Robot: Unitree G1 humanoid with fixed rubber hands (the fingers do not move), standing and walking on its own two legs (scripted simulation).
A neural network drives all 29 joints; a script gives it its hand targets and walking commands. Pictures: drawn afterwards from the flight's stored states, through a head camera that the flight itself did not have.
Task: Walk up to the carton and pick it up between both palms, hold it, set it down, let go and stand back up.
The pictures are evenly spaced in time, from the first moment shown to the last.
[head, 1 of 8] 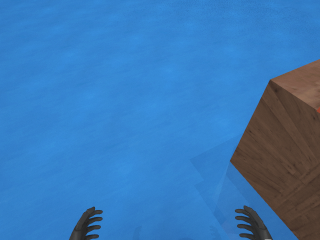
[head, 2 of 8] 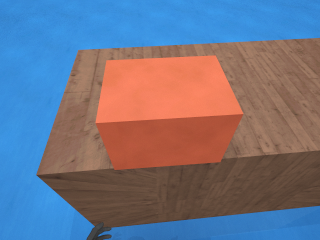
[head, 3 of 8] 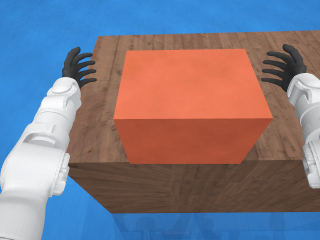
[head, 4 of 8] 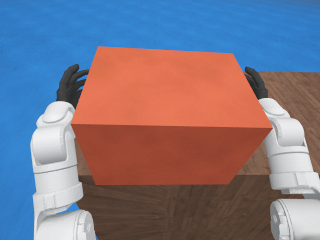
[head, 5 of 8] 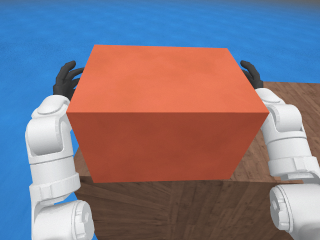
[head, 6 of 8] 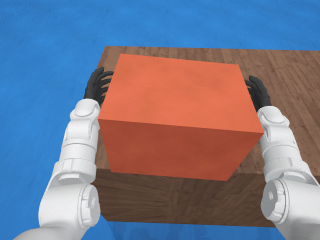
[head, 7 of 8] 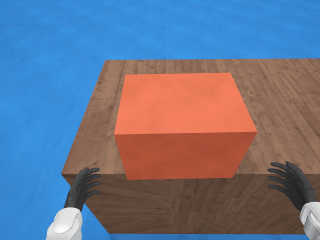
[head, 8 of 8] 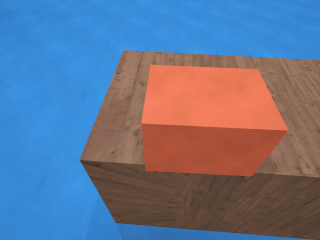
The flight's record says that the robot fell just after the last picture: no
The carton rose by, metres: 0.17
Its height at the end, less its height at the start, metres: +0.00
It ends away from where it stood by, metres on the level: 0.02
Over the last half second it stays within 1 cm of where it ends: yes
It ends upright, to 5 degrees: yes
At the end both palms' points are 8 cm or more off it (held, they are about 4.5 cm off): yes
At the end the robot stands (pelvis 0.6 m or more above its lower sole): yes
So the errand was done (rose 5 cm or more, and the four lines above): yes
